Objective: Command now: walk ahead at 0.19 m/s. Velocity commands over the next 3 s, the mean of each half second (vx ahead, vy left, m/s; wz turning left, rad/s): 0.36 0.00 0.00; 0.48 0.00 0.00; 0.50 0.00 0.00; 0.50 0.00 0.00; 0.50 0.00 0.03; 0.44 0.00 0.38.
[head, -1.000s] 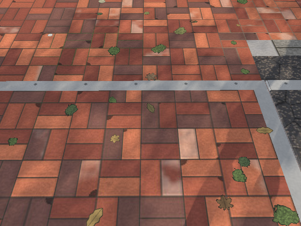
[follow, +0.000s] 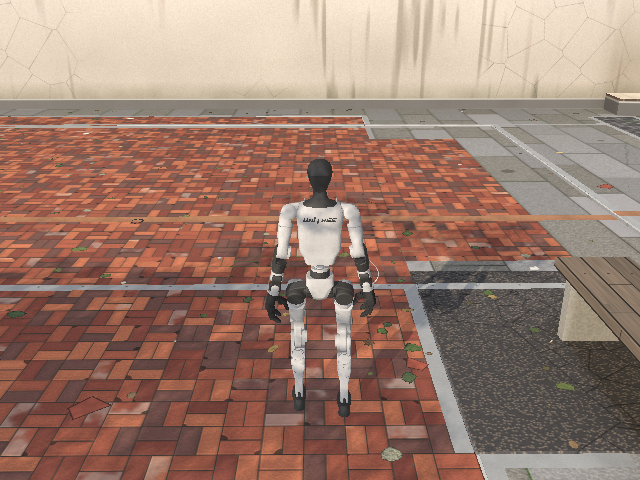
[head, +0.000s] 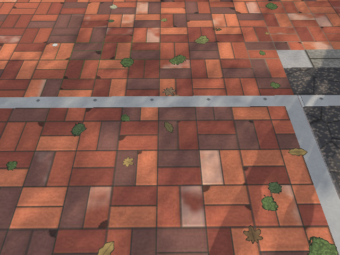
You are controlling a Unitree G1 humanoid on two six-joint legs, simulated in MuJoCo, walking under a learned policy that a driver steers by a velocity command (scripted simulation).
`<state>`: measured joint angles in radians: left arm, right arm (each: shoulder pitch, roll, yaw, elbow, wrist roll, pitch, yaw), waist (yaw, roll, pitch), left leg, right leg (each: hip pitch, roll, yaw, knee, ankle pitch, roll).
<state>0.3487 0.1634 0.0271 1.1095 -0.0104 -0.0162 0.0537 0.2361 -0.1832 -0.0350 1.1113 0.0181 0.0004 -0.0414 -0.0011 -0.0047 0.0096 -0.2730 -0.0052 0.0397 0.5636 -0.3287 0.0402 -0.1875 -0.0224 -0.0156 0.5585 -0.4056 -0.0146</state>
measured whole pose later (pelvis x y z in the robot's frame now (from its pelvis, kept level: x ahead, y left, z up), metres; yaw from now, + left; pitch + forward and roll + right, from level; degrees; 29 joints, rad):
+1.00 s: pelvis +0.46 -0.01 +0.01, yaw -1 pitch +2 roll +2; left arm 0.07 0.24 0.06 0.87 -0.01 -0.09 0.01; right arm 0.37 -0.23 -0.04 1.04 0.01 -0.10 0.00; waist -0.08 -0.04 -0.01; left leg -0.03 -0.07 0.07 0.21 -0.22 0.05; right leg -0.70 -0.15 0.03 0.69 0.06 -0.01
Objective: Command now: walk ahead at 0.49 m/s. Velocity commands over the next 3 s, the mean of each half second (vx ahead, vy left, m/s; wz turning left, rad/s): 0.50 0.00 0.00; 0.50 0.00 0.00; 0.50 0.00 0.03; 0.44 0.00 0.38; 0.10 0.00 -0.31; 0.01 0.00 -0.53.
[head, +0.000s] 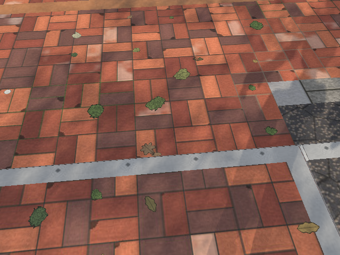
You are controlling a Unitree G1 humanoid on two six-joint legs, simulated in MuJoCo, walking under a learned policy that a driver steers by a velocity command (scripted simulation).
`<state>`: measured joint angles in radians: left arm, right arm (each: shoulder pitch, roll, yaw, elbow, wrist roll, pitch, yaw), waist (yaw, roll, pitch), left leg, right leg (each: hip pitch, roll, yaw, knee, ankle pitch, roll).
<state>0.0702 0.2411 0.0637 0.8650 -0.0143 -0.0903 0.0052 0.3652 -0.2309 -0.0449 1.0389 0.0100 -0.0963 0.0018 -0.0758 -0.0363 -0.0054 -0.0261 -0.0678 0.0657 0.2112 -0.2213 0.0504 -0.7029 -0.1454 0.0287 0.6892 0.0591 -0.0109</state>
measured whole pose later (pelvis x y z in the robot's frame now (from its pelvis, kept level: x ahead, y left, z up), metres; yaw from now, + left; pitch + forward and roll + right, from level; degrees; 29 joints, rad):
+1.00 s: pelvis +0.57 +0.01 +0.00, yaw +1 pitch +1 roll +1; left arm 0.14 0.27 0.08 0.89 -0.01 -0.07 0.02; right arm 0.34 -0.22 -0.06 1.00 0.00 -0.09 0.01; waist -0.05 -0.04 0.00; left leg -0.13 -0.07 0.06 0.26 -0.16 0.08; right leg -0.69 -0.14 0.04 0.93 -0.11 -0.02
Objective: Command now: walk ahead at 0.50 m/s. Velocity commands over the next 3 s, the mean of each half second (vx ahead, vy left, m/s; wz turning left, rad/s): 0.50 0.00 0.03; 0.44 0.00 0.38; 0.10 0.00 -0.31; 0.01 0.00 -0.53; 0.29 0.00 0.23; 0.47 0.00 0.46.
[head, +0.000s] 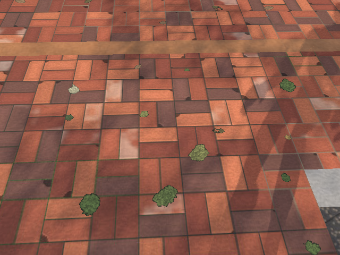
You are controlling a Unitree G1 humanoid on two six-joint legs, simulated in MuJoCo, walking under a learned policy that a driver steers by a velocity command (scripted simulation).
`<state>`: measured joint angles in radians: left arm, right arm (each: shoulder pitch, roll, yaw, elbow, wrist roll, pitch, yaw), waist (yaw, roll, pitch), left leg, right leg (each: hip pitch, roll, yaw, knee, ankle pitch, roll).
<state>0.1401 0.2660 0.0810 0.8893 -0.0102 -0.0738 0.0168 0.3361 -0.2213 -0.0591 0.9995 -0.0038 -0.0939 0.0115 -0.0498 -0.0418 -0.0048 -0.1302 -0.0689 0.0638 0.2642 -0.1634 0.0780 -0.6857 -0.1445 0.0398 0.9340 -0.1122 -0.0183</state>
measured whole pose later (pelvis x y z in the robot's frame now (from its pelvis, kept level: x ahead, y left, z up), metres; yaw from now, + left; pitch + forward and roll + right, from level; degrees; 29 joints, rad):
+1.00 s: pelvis +0.55 +0.03 -0.05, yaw +16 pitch +2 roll -1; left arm 0.19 0.29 0.07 0.90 -0.02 -0.09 0.01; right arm 0.16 -0.26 -0.07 0.83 0.00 -0.05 0.03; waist 0.01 -0.02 0.07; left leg -0.34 -0.08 0.02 0.48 -0.18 0.11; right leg -0.49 -0.08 0.02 1.24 -0.44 0.04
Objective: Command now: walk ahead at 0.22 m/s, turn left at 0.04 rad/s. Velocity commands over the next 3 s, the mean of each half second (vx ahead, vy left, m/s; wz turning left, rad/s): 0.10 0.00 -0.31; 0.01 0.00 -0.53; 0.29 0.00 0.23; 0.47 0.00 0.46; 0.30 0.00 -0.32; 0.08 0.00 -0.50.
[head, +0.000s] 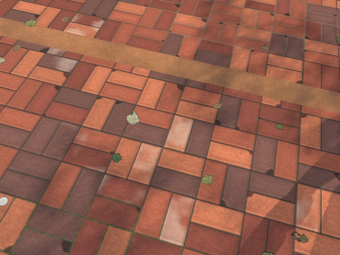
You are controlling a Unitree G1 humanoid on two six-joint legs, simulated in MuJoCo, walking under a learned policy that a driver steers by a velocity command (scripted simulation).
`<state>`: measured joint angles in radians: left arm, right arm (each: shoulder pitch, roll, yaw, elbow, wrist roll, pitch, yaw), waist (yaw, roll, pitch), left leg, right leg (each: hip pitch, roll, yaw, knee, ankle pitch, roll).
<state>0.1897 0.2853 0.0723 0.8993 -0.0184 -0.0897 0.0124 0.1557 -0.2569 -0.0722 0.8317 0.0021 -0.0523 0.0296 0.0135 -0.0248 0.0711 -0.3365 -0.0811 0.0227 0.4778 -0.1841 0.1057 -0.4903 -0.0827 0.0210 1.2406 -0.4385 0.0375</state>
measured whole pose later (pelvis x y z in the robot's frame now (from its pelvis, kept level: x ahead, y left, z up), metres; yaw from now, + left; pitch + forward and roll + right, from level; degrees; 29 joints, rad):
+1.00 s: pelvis +0.21 +0.02 +0.01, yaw -31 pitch +3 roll -1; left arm 0.18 0.34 0.10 0.67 -0.01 0.06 0.02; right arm 0.19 -0.26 -0.07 0.79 -0.01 0.00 -0.04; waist -0.03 -0.04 0.03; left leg -0.25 0.04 0.03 0.43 -0.23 0.01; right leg -0.53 0.03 0.08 1.04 -0.40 0.08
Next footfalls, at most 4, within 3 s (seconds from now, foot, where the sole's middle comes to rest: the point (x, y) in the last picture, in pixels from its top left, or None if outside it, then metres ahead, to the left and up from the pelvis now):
0.36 right None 0.25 -0.13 -0.77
0.76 left None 0.31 0.10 -0.77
1.14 right None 0.16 -0.12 -0.77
1.58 left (166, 219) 0.55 0.02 -0.77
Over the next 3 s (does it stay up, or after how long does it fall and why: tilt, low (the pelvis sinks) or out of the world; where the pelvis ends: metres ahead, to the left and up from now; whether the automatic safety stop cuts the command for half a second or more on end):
stays up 0.88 -0.15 0.00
